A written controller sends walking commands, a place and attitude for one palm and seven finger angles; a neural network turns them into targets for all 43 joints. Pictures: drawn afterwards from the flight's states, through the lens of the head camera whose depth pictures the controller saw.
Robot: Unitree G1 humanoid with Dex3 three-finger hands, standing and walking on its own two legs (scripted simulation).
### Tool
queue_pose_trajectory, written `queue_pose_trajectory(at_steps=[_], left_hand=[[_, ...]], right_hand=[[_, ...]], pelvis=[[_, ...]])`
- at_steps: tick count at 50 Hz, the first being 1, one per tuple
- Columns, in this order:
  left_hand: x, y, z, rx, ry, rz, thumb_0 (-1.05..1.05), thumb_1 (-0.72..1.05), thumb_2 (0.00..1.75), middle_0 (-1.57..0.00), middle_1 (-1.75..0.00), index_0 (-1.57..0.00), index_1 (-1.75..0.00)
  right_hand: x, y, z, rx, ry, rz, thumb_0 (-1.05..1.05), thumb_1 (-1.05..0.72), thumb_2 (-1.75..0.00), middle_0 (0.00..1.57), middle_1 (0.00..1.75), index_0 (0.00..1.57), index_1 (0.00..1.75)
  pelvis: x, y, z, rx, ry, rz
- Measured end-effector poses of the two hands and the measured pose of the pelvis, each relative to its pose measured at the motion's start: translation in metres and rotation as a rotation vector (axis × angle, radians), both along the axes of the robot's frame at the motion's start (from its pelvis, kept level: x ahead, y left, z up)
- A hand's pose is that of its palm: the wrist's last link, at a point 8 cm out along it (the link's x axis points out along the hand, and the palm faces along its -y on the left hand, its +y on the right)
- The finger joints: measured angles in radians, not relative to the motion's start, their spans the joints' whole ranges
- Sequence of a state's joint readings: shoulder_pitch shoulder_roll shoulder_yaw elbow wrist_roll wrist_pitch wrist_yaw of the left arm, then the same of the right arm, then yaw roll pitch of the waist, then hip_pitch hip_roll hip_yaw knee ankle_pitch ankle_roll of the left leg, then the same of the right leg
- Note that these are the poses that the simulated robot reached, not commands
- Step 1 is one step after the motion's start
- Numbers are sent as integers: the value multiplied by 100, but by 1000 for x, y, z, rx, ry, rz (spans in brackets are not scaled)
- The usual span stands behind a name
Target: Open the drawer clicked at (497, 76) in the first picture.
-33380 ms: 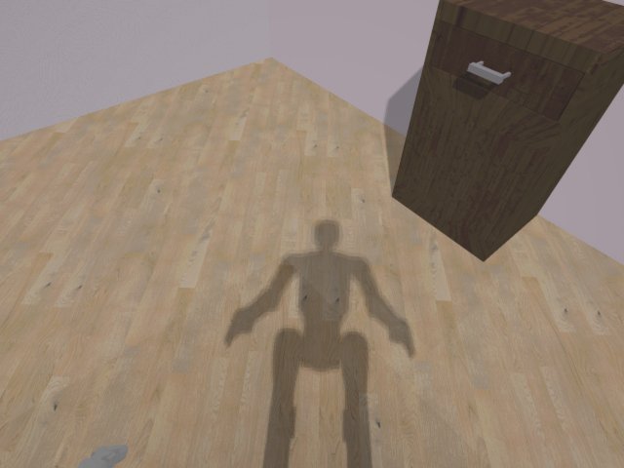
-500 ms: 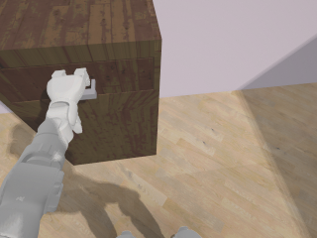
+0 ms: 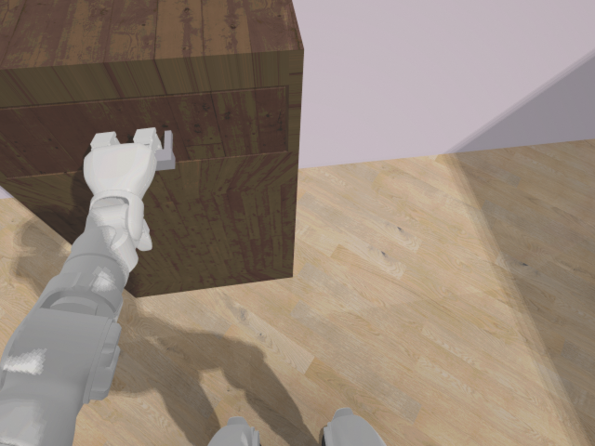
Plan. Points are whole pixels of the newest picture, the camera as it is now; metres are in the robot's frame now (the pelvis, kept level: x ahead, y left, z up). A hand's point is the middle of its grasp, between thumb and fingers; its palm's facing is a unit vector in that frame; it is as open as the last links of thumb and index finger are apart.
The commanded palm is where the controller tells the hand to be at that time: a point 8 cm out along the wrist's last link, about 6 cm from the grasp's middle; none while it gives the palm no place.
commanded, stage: lower the fingers behind the handle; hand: left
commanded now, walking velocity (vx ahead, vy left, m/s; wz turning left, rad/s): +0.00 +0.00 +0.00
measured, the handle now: (136, 151) +0.55 +0.22 +0.02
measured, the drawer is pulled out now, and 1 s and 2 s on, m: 0.00 0.00 0.03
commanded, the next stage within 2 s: close the thumb around the handle in 0.26 s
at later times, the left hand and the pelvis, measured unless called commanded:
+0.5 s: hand (137, 190) +0.48 +0.21 +0.00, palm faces -0.06 -0.03 -1.00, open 13.4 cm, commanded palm +0.47 +0.21 +0.05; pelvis +0.00 +0.00 +0.00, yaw +0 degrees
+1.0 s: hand (137, 189) +0.49 +0.22 +0.00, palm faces -0.06 -0.01 -1.00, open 5.7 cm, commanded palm +0.47 +0.21 +0.05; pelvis +0.00 +0.00 +0.00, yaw +0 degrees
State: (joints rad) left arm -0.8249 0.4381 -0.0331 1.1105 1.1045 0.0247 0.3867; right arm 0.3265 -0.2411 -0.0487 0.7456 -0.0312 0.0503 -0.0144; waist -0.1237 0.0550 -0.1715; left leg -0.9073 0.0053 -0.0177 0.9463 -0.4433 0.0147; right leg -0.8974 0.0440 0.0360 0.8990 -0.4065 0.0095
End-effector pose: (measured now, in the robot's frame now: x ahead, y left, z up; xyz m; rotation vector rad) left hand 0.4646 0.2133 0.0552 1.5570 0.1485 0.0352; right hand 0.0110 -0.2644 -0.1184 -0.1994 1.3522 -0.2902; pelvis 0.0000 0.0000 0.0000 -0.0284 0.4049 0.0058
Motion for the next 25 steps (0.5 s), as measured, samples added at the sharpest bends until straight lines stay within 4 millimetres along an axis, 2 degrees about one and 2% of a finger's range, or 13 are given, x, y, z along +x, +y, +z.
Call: queue_pose_trajectory(at_steps=[20, 25], left_hand=[[1, 0, -3, 0, -19, 0, 0, -49, 30, -31, -120, -32, -120], [2, 0, 0, -13, -14, 1, 0, -42, 33, -32, -121, -32, -121]], right_hand=[[-4, -2, -2, 0, 30, 1, 1, -91, -90, 20, 30, 21, 30], [-3, -3, 0, -4, 24, -2, 1, -91, -90, 20, 30, 21, 30]], pelvis=[[2, -1, -1, -2, 6, 5], [3, -1, 0, -1, 4, 2]])
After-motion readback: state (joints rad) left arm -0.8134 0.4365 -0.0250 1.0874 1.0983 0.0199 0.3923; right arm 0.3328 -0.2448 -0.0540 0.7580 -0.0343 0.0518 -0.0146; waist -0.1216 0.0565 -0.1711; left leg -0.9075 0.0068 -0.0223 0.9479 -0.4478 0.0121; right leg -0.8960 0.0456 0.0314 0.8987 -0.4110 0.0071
